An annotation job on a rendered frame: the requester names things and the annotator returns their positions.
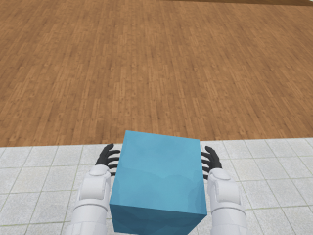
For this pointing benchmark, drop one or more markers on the right robot forearm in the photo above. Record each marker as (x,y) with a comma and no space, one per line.
(226,204)

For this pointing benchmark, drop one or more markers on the robot left hand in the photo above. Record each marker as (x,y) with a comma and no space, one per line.
(104,157)

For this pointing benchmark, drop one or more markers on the robot right hand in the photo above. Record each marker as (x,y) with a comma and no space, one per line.
(214,161)

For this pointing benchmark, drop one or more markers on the carton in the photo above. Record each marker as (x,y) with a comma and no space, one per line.
(158,187)

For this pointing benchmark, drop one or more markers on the left robot forearm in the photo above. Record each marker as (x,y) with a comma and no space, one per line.
(91,203)

